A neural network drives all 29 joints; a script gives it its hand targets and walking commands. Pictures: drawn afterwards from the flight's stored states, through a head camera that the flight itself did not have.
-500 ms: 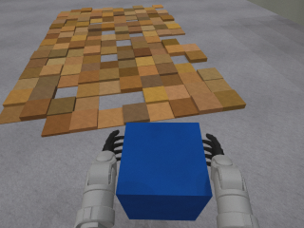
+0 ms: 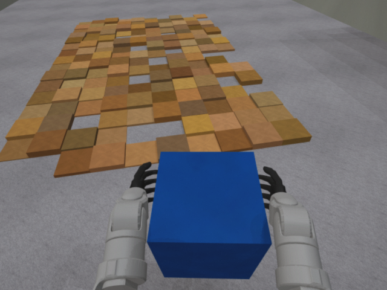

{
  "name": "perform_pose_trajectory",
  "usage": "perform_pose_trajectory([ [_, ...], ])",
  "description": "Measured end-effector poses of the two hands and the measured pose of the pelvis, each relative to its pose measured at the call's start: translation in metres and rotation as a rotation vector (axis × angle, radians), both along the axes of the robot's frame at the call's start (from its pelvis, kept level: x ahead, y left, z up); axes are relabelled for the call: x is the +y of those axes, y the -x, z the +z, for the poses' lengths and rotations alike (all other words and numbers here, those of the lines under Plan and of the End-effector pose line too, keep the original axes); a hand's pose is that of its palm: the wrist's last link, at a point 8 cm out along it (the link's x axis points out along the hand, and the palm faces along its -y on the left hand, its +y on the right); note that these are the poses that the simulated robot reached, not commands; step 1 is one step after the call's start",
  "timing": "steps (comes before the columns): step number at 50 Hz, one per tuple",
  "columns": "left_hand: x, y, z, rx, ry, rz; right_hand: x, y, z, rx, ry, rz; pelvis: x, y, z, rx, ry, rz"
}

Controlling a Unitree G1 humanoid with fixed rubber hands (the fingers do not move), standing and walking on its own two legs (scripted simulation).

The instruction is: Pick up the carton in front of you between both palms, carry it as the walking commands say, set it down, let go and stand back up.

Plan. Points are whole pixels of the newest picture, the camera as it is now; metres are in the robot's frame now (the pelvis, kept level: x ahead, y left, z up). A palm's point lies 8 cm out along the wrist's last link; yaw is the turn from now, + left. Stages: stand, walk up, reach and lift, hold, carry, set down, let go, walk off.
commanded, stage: hold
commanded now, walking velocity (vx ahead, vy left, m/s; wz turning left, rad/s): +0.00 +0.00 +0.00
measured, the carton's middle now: (206, 217) +0.29 +0.00 -0.03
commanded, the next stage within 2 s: carry in 0.46 s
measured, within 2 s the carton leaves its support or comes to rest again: neither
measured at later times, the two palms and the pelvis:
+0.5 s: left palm (139, 191) +0.30 +0.15 +0.05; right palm (276, 196) +0.30 -0.15 +0.05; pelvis +0.01 +0.00 +0.00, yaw +0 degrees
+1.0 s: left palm (146, 141) +0.44 +0.15 +0.08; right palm (263, 142) +0.44 -0.14 +0.08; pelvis +0.18 +0.00 +0.00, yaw +3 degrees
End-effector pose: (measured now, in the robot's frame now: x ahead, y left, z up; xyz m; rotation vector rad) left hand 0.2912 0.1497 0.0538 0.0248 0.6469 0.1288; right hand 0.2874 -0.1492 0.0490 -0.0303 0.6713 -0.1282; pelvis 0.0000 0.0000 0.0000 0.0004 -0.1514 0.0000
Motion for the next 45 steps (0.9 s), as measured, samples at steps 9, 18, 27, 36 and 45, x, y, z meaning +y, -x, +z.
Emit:
perform_pose_trajectory([
  [9,-0.001,-0.003,0.002,-0.008,0.006,0.007,-0.001,-0.003,0.002,-0.008,-0.007,-0.003,-0.001,0.001,0.000,0.004,0.000,0.001],
  [18,-0.001,-0.005,0.001,-0.004,-0.003,0.001,-0.001,-0.006,0.001,-0.004,0.003,0.006,-0.002,-0.005,0.001,0.010,0.001,0.002],
  [27,0.001,-0.011,0.001,-0.007,0.002,0.003,0.001,-0.013,0.002,-0.007,0.009,0.007,-0.001,-0.016,-0.001,0.091,0.007,0.015],
  [36,0.025,-0.047,0.018,-0.038,0.031,0.026,0.025,-0.051,0.022,-0.039,-0.019,-0.007,0.018,-0.056,-0.006,0.194,0.003,-0.001],
  [45,0.003,-0.116,0.032,-0.019,0.071,0.029,0.004,-0.110,0.032,-0.021,-0.058,-0.062,0.006,-0.129,-0.010,0.233,0.036,0.013],
])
